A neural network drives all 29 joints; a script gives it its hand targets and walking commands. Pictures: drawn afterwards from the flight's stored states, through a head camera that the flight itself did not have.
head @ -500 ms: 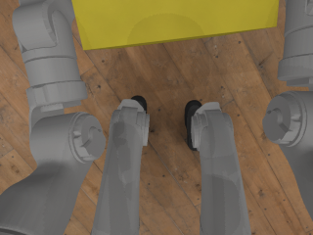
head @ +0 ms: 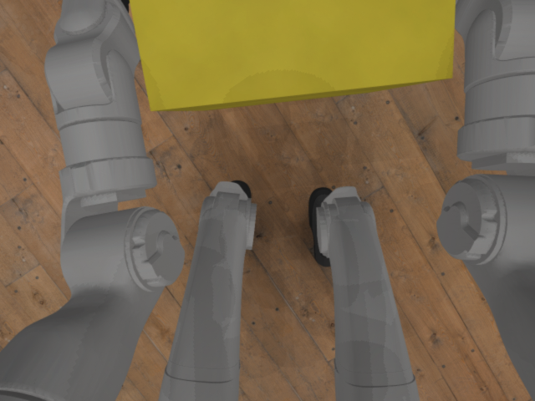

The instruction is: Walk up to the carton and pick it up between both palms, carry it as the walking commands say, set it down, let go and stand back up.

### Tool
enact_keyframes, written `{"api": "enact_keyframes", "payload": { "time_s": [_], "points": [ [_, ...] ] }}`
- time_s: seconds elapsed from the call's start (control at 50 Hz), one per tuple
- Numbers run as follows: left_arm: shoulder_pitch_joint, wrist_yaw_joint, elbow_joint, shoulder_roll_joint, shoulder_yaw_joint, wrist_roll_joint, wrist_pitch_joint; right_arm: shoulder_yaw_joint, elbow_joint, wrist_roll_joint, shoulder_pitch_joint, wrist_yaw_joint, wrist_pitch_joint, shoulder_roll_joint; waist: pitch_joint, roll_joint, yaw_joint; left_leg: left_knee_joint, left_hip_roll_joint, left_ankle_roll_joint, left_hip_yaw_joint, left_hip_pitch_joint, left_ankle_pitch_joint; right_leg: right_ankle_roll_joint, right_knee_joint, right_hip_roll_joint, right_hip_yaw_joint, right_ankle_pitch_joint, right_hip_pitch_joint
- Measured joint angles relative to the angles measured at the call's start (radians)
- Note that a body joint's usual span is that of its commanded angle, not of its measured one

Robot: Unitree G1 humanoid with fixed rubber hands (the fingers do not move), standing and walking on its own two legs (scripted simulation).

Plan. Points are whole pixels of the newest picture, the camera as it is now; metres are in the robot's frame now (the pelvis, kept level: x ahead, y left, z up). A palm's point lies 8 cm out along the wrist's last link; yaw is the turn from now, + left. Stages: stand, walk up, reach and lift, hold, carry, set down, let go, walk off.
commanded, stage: reach and lift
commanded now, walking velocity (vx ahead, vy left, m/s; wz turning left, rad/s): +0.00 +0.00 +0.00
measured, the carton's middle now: out of the picture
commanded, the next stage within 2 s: none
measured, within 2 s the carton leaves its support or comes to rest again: neither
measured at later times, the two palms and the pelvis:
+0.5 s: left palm out of the picture +0.51 +0.20 -0.01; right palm out of the picture +0.54 -0.15 -0.01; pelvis +0.00 +0.01 +0.06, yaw +0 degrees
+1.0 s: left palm out of the picture +0.48 +0.20 +0.06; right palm out of the picture +0.52 -0.15 +0.06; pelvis +0.02 +0.00 +0.12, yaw +0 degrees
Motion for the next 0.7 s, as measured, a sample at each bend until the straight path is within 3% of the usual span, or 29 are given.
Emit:
{"api": "enact_keyframes", "payload": {
  "time_s": [0.2,0.48,0.62,0.7],
  "points": [
    [0.088,0.001,-0.042,-0.024,-0.021,-0.011,-0.011,0.03,-0.074,0.002,0.109,-0.007,-0.002,0.018,0.002,0.006,0.004,-0.094,0.0,0.006,-0.006,0.092,0.023,0.002,-0.1,-0.002,0.004,0.024,0.095],
    [0.162,0.011,-0.068,-0.054,-0.037,-0.006,-0.015,0.02,-0.077,-0.002,0.186,0.005,-0.027,0.037,0.0,0.013,0.005,-0.21,0.001,0.013,-0.012,0.247,0.051,0.004,-0.22,-0.005,0.013,0.053,0.252],
    [0.195,-0.008,-0.023,-0.069,-0.012,0.017,-0.033,0.0,-0.04,-0.036,0.204,0.015,-0.023,0.062,-0.014,0.003,0.003,-0.277,0.003,0.014,-0.008,0.316,0.071,0.004,-0.283,-0.005,0.023,0.074,0.318],
    [0.227,0.005,-0.061,-0.082,-0.029,0.012,-0.028,0.007,-0.057,-0.026,0.237,0.022,-0.034,0.061,0.001,0.007,-0.001,-0.33,0.001,0.014,-0.015,0.363,0.091,0.002,-0.337,-0.01,0.02,0.093,0.367]
  ]
}}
